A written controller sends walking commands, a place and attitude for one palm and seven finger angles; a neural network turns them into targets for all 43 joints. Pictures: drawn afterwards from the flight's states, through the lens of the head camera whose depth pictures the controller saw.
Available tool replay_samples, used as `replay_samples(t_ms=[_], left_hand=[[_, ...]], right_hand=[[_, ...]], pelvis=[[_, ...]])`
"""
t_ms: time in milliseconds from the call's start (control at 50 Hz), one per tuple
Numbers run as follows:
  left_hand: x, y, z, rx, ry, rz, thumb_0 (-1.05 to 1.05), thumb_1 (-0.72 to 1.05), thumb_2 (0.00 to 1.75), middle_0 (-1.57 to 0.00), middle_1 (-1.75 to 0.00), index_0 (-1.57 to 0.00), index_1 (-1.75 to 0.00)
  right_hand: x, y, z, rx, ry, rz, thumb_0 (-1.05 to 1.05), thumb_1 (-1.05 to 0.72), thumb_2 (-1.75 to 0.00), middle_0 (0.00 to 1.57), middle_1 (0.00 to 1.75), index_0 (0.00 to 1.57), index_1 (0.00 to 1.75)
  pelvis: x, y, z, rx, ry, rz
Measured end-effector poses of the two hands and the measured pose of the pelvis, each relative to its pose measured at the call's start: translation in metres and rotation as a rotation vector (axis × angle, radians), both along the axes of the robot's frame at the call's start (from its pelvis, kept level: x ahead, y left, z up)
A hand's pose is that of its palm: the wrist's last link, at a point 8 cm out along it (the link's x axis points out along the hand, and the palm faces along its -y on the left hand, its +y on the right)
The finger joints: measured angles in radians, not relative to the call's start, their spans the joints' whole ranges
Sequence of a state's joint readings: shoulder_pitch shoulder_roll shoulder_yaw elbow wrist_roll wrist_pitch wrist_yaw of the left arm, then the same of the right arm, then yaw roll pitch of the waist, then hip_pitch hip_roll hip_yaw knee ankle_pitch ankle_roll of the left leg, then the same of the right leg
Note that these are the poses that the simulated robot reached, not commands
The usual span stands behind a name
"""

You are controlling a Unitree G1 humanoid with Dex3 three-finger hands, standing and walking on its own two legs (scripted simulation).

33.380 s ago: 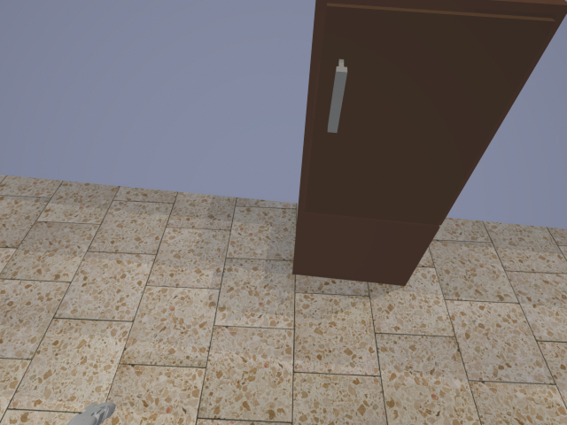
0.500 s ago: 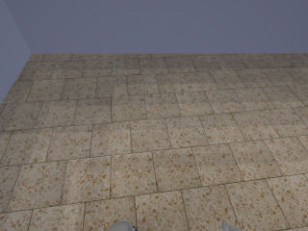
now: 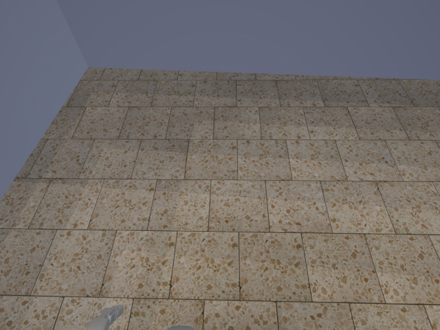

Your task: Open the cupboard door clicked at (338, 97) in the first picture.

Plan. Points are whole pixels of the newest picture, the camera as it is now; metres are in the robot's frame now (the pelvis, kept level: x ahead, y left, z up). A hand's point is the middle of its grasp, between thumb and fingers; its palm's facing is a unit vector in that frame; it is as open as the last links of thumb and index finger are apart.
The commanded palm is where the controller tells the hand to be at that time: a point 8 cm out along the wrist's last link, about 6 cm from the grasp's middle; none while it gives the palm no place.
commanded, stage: turn to face it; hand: left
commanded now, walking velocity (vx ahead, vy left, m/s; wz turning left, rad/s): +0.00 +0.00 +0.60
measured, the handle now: out of the picture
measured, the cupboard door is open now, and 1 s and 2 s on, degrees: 40 40 40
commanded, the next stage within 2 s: none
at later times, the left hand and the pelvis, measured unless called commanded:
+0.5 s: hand out of the picture +0.06 +0.24 -0.17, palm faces +0.34 -0.90 -0.28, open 7.4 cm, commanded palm none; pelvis +0.06 +0.00 +0.00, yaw +20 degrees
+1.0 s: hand out of the picture +0.03 +0.16 -0.16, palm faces +0.63 -0.74 -0.24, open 7.3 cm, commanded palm none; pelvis +0.10 -0.04 +0.00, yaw +40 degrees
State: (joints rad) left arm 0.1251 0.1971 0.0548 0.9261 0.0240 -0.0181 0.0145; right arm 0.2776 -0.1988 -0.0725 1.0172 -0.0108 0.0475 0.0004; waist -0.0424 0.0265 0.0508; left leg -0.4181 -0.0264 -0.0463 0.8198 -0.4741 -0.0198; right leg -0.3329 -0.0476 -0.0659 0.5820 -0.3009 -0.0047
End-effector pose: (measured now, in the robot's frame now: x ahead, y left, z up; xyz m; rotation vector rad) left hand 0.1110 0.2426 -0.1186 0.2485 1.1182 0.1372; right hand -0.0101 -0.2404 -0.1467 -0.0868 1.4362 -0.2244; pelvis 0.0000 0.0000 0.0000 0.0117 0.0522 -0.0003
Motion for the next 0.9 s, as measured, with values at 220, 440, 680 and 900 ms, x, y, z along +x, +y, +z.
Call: replay_samples(t_ms=[220, 440, 680, 900], left_hand=[[-0.044, -0.004, -0.002, -0.03, 0.069, 0.209, 0.0, 0.92, 0.9, -0.2, -0.3, -0.2, -0.3], [-0.088, 0.04, -0.024, -0.011, 0.167, 0.395, 0.01, 0.91, 0.9, -0.2, -0.3, -0.2, -0.3], [-0.05, 0.003, 0.003, 0.046, 0.019, 0.468, 0.0, 0.9, 0.9, -0.2, -0.3, -0.2, -0.3], [-0.083, -0.053, 0.006, -0.034, 0.079, 0.644, 0.0, 0.91, 0.9, -0.2, -0.3, -0.2, -0.3]], right_hand=[[0.163, -0.017, 0.023, -0.042, -0.172, 0.272, 0.01, -0.91, -0.9, 0.19, 0.3, 0.2, 0.3], [0.259, 0.033, 0.031, -0.066, -0.325, 0.489, 0.0, -0.91, -0.9, 0.2, 0.3, 0.2, 0.3], [0.269, 0.014, -0.005, 0.036, -0.182, 0.547, 0.01, -0.9, -0.9, 0.2, 0.3, 0.21, 0.3], [0.318, 0.027, 0.015, 0.041, -0.148, 0.689, 0.01, -0.91, -0.9, 0.2, 0.3, 0.2, 0.3]], pelvis=[[0.032, -0.008, 0.009, 0.037, -0.021, 0.179], [0.053, 0.006, -0.006, 0.006, -0.027, 0.309], [0.085, -0.033, -0.008, 0.008, -0.023, 0.453], [0.104, -0.044, 0.011, 0.05, -0.019, 0.619]])
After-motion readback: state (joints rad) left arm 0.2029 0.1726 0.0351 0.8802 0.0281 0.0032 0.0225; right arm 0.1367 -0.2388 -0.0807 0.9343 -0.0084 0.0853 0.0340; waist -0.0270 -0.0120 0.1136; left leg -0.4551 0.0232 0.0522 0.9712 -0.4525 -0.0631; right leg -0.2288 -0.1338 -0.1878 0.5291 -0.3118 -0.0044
